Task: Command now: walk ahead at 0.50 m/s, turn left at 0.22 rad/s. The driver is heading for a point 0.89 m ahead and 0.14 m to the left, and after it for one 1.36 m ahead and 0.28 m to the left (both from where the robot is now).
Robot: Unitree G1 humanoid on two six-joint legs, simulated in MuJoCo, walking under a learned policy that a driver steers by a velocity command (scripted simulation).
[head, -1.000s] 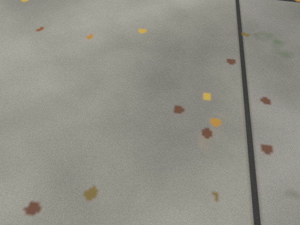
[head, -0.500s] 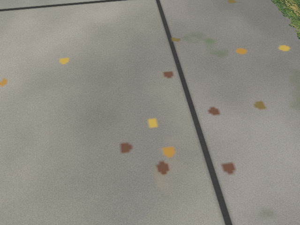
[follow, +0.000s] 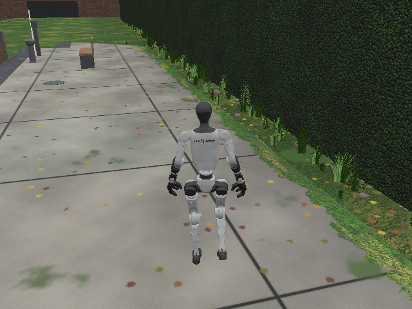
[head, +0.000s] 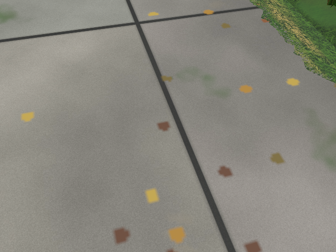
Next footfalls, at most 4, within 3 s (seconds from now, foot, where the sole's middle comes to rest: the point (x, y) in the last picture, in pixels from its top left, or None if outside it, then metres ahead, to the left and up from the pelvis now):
0.30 right None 0.31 -0.11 -0.78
0.84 left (117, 250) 0.49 0.19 -0.78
1.40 right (137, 176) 0.82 0.13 -0.78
1.92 left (106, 125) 1.12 0.31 -0.78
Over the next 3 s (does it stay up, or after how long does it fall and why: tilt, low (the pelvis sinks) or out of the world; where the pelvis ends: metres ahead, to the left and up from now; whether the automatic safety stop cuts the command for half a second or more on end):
stays up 1.28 0.22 0.00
